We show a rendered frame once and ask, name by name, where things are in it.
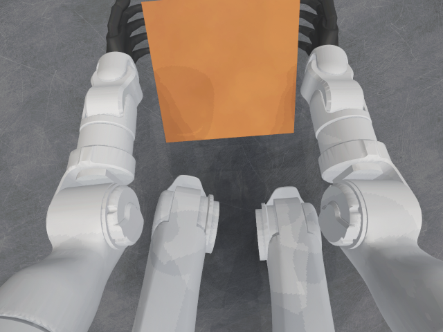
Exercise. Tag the right robot hand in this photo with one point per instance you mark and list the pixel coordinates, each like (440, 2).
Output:
(325, 30)

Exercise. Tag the right robot thigh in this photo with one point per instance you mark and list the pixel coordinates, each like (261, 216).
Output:
(298, 285)

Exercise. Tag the right robot shin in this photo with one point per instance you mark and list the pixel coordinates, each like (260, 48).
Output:
(311, 218)

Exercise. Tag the robot left upper arm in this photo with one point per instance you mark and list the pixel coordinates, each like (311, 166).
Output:
(89, 228)

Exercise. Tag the right robot forearm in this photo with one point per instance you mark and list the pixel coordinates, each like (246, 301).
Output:
(348, 146)

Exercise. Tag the left robot forearm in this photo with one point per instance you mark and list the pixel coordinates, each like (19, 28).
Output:
(108, 126)

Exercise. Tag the robot right upper arm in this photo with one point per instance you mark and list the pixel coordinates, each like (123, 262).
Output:
(376, 223)

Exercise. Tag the carton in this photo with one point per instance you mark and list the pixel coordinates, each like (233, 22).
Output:
(224, 68)

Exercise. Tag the left robot hand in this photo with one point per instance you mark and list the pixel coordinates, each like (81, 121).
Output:
(119, 31)

